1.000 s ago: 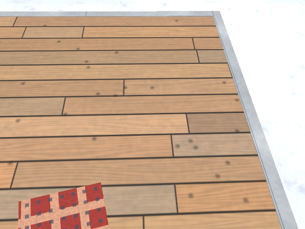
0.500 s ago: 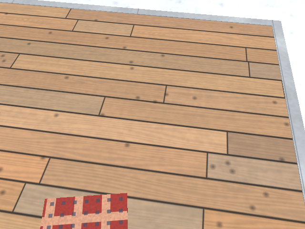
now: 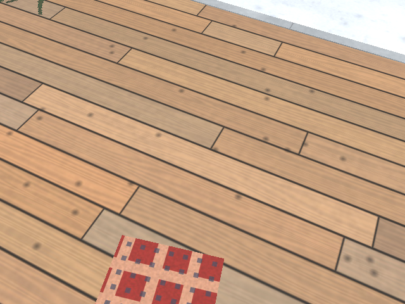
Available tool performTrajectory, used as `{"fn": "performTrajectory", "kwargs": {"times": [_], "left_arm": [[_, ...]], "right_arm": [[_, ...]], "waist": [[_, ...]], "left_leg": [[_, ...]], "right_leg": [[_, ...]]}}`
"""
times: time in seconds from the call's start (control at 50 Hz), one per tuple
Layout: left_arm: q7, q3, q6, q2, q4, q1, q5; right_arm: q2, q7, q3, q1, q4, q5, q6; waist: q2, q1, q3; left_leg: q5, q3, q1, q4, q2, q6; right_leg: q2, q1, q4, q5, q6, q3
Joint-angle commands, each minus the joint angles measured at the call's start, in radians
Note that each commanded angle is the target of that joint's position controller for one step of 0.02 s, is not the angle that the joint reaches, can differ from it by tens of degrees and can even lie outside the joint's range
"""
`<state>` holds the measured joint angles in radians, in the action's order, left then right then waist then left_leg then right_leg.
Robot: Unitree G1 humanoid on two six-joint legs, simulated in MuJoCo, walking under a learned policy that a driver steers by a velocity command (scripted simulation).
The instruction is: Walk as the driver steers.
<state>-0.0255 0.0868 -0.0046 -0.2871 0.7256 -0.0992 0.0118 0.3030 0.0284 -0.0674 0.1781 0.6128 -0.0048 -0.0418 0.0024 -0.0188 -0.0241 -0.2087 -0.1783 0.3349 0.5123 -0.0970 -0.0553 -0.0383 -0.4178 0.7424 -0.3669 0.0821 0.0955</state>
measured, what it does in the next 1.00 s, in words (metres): walks ahead: right foot, then left foot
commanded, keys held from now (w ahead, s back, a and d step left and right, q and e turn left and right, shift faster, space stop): q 0.08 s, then no key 0.30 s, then w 0.62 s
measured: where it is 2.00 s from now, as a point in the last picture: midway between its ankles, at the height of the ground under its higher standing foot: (196, 224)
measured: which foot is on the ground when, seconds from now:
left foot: down 0.00-0.10, up 0.12-0.42, down 0.44-0.76, up 0.78-1.00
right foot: up 0.00-0.08, down 0.10-0.46, up 0.48-0.74, down 0.76-1.00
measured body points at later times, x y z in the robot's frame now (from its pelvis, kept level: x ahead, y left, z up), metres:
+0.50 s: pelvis +0.00 +0.00 -0.01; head +0.01 +0.01 +0.44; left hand +0.10 +0.27 -0.12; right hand +0.17 -0.25 -0.10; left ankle -0.04 +0.12 -0.74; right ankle +0.01 -0.14 -0.73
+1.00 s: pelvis +0.15 -0.02 +0.01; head +0.17 -0.04 +0.46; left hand +0.14 +0.25 -0.10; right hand +0.34 -0.26 -0.10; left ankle +0.20 +0.16 -0.66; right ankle +0.10 -0.11 -0.74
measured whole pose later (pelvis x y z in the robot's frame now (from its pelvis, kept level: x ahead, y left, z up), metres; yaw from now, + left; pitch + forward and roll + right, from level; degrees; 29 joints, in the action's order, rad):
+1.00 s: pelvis +0.15 -0.02 +0.01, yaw +8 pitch +2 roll +0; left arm 0.02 0.03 0.07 -0.25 0.78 -0.40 0.00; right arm 0.30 -0.01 -0.06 0.22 0.69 -0.01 0.06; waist 0.04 0.05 0.01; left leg -0.14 -0.03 0.65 0.99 0.10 0.01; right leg -0.05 -0.08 0.30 -0.25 -0.07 -0.03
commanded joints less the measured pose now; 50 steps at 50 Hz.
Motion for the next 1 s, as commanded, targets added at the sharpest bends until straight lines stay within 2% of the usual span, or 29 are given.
{"fn": "performTrajectory", "kwargs": {"times": [0.02, 0.08, 0.1, 0.12, 0.14, 0.16, 0.2, 0.26, 0.32, 0.38, 0.42, 0.44, 0.46, 0.48, 0.5, 0.52, 0.54, 0.58, 0.64, 0.7, 0.74, 0.76, 0.78, 0.8, 0.82, 0.86, 0.88, 0.92, 1.0], "left_arm": [[0.011, 0.021, 0.031, -0.091, -0.080, 0.024, 0.006], [0.024, 0.029, 0.043, -0.098, -0.060, -0.054, -0.002], [0.021, 0.041, 0.040, -0.151, -0.058, -0.086, -0.017], [0.018, 0.054, 0.029, -0.235, -0.063, -0.056, -0.039], [0.019, 0.044, 0.033, -0.185, -0.080, -0.056, -0.053], [0.013, 0.028, 0.035, -0.143, -0.094, -0.019, -0.044], [0.010, 0.014, 0.034, -0.106, -0.099, 0.034, -0.017], [0.011, 0.005, 0.025, -0.106, -0.085, 0.010, -0.018], [0.011, 0.004, 0.014, -0.115, -0.075, 0.000, -0.020], [0.016, 0.008, -0.002, -0.145, -0.060, -0.033, -0.010], [0.019, -0.013, -0.003, -0.106, -0.048, -0.042, 0.001], [0.025, -0.021, 0.007, -0.091, -0.032, -0.082, -0.004], [0.034, -0.033, 0.017, -0.060, -0.044, -0.067, -0.030], [0.033, -0.041, 0.031, -0.030, -0.073, -0.054, -0.020], [0.027, -0.029, 0.039, -0.092, -0.089, 0.036, -0.006], [0.027, -0.013, 0.044, -0.122, -0.105, 0.080, 0.009], [0.027, -0.005, 0.047, -0.122, -0.095, 0.053, 0.015], [0.040, -0.009, 0.063, -0.097, -0.088, 0.021, 0.016], [0.066, -0.030, 0.088, -0.037, -0.085, 0.037, 0.005], [0.074, -0.025, 0.087, -0.056, -0.066, -0.041, 0.014], [0.061, -0.009, 0.080, -0.083, -0.022, -0.184, 0.016], [0.050, 0.004, 0.082, -0.128, -0.009, -0.295, 0.012], [0.050, 0.035, 0.083, -0.268, -0.008, -0.380, -0.007], [0.055, 0.022, 0.092, -0.226, -0.010, -0.367, -0.010], [0.054, 0.004, 0.098, -0.175, -0.014, -0.312, -0.006], [0.055, -0.010, 0.100, -0.128, -0.029, -0.239, -0.015], [0.053, -0.015, 0.098, -0.116, -0.035, -0.220, -0.020], [0.050, -0.016, 0.100, -0.109, -0.038, -0.219, -0.016], [0.037, -0.012, 0.091, -0.127, -0.014, -0.263, -0.008]], "right_arm": [[0.180, -0.001, -0.058, -0.013, -0.072, -0.007, 0.004], [0.162, 0.002, -0.055, -0.051, -0.083, -0.026, -0.006], [0.125, 0.004, -0.045, -0.022, -0.085, -0.015, -0.005], [0.095, 0.001, -0.038, 0.014, -0.099, -0.015, 0.004], [0.169, 0.001, -0.060, 0.009, -0.085, 0.002, 0.019], [0.207, -0.004, -0.075, 0.021, -0.064, 0.003, 0.021], [0.172, -0.001, -0.073, 0.037, -0.029, 0.001, 0.004], [0.102, -0.005, -0.046, 0.017, -0.036, -0.009, 0.000], [0.056, -0.007, -0.021, -0.015, -0.049, 0.002, 0.004], [0.067, -0.012, -0.019, -0.008, -0.041, -0.005, 0.008], [0.046, -0.015, -0.013, 0.068, -0.004, -0.001, 0.011], [0.073, -0.012, -0.015, 0.080, -0.006, 0.007, 0.013], [0.136, -0.001, -0.027, 0.132, -0.012, 0.009, 0.016], [0.221, -0.006, -0.052, 0.161, 0.019, 0.013, 0.016], [0.194, -0.012, -0.050, 0.150, 0.005, 0.018, 0.025], [0.167, -0.007, -0.039, 0.164, 0.019, 0.030, 0.037], [0.159, -0.001, -0.035, 0.168, 0.030, 0.026, 0.050], [0.128, 0.005, -0.026, 0.156, 0.036, -0.001, 0.067], [0.129, 0.001, -0.029, 0.136, 0.033, -0.011, 0.072], [0.137, -0.012, -0.030, 0.133, 0.037, -0.022, 0.073], [0.096, -0.018, -0.015, 0.134, 0.040, -0.014, 0.075], [0.035, -0.023, 0.004, 0.111, 0.031, -0.001, 0.082], [0.000, -0.016, 0.016, 0.116, -0.027, -0.009, 0.101], [0.075, -0.010, -0.005, 0.113, -0.028, -0.029, 0.116], [0.112, -0.014, -0.018, 0.086, -0.022, -0.041, 0.122], [0.091, -0.022, -0.015, 0.070, -0.001, -0.020, 0.125], [0.082, -0.026, -0.016, 0.074, 0.008, -0.012, 0.123], [0.063, -0.035, -0.012, 0.083, 0.025, -0.008, 0.116], [0.024, -0.037, 0.008, -0.038, -0.001, 0.001, 0.122]], "waist": [[0.161, -0.007, 0.122], [0.137, 0.044, 0.140], [0.049, 0.032, 0.170], [-0.236, -0.025, 0.126], [-0.246, 0.010, 0.119], [-0.159, -0.004, 0.108], [-0.109, -0.018, 0.076], [-0.142, 0.002, 0.071], [-0.188, 0.023, 0.104], [-0.210, 0.046, 0.108], [-0.165, 0.004, 0.115], [-0.123, 0.009, 0.121], [0.022, 0.007, 0.134], [0.259, 0.013, 0.107], [0.233, -0.056, -0.005], [0.230, -0.067, -0.071], [0.230, -0.051, -0.090], [0.199, -0.032, -0.092], [0.161, -0.031, -0.047], [0.142, 0.015, -0.011], [0.090, 0.078, 0.023], [-0.019, 0.126, 0.061], [-0.289, 0.129, 0.122], [-0.227, 0.125, 0.089], [-0.170, 0.096, -0.008], [-0.095, 0.057, -0.044], [-0.099, 0.039, -0.046], [-0.105, 0.032, -0.032], [-0.067, 0.063, -0.045]], "left_leg": [[0.254, -0.354, -0.183, -0.112, 0.254, -0.171], [0.219, -0.333, -0.116, -0.048, 0.187, -0.107], [0.021, -0.258, -0.006, 0.049, 0.138, -0.055], [-0.316, -0.045, 0.205, 0.234, -0.034, 0.013], [-0.453, -0.001, 0.254, 0.487, -0.019, 0.068], [-0.399, -0.013, 0.243, 0.615, 0.006, 0.090], [-0.304, -0.014, 0.256, 0.692, 0.014, 0.126], [-0.243, 0.034, 0.226, 0.612, 0.021, 0.153], [-0.256, 0.098, 0.108, 0.359, 0.077, 0.159], [-0.189, 0.157, -0.015, 0.127, 0.084, 0.146], [0.010, 0.186, -0.204, -0.169, 0.070, 0.102], [0.048, 0.133, -0.327, -0.156, 0.102, 0.073], [0.051, -0.029, -0.400, -0.135, 0.243, 0.020], [-0.283, -0.169, -0.294, -0.192, 0.333, -0.101], [-0.503, -0.277, -0.192, -0.302, 0.362, -0.168], [-0.540, -0.325, -0.159, -0.349, 0.386, -0.181], [-0.514, -0.327, -0.173, -0.354, 0.389, -0.182], [-0.422, -0.264, -0.220, -0.347, 0.367, -0.157], [-0.226, -0.109, -0.162, -0.324, 0.295, -0.126], [-0.203, -0.070, -0.052, -0.272, 0.288, -0.123], [-0.203, -0.038, 0.057, -0.161, 0.253, -0.087], [-0.180, 0.046, 0.161, 0.080, 0.177, -0.028], [-0.314, 0.161, 0.393, 0.449, 0.073, 0.042], [-0.361, 0.072, 0.486, 0.647, 0.089, 0.047], [-0.266, 0.060, 0.553, 0.707, 0.142, 0.026], [-0.110, 0.079, 0.528, 0.670, 0.190, 0.014], [-0.060, 0.080, 0.481, 0.632, 0.211, 0.017], [0.021, 0.112, 0.439, 0.586, 0.214, 0.042], [0.155, 0.146, 0.440, 0.362, 0.208, 0.082]], "right_leg": [[-0.014, -0.011, -0.106, -0.012, -0.015, 0.003], [0.011, 0.193, -0.384, 0.199, -0.058, -0.015], [0.154, 0.322, -0.400, 0.274, -0.119, 0.082], [0.338, 0.373, -0.418, 0.476, -0.266, 0.311], [0.448, 0.319, -0.434, 0.536, -0.387, 0.430], [0.416, 0.287, -0.421, 0.542, -0.382, 0.358], [0.307, 0.281, -0.388, 0.510, -0.304, 0.215], [0.247, 0.291, -0.385, 0.554, -0.300, 0.121], [0.238, 0.310, -0.368, 0.561, -0.298, 0.086], [0.251, 0.295, -0.351, 0.551, -0.301, 0.103], [0.218, 0.209, -0.353, 0.291, -0.246, 0.079], [0.187, 0.110, -0.335, 0.145, -0.183, 0.060], [0.111, 0.000, -0.179, -0.019, -0.120, -0.021], [0.008, -0.076, -0.075, -0.125, -0.072, -0.165], [0.025, -0.110, 0.024, -0.129, -0.054, -0.148], [0.046, -0.175, 0.132, -0.156, -0.065, -0.114], [0.065, -0.223, 0.205, -0.184, -0.077, -0.094], [0.100, -0.262, 0.167, -0.116, -0.102, -0.074], [0.064, -0.081, -0.020, -0.004, -0.109, -0.136], [0.028, 0.156, -0.181, 0.127, -0.109, -0.166], [0.020, 0.366, -0.232, 0.139, -0.121, -0.155], [0.147, 0.503, -0.307, 0.069, -0.161, 0.021], [0.392, 0.613, -0.460, -0.177, -0.308, 0.475], [0.444, 0.571, -0.555, -0.358, -0.380, 0.679], [0.428, 0.512, -0.551, -0.356, -0.361, 0.583], [0.335, 0.423, -0.553, -0.141, -0.316, 0.383], [0.295, 0.379, -0.566, -0.042, -0.296, 0.300], [0.251, 0.350, -0.592, 0.103, -0.290, 0.194], [0.224, 0.357, -0.606, 0.349, -0.284, 0.059]]}}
